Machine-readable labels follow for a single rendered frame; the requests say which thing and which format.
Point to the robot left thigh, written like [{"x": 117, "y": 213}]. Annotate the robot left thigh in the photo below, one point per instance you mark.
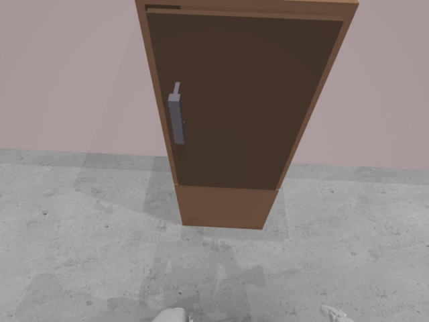
[{"x": 173, "y": 315}]

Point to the handle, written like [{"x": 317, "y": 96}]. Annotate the handle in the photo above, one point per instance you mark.
[{"x": 175, "y": 107}]

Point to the cupboard door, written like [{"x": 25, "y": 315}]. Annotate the cupboard door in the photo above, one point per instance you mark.
[{"x": 246, "y": 83}]

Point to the robot right hand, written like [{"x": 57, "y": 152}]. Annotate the robot right hand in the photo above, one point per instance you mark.
[{"x": 334, "y": 315}]

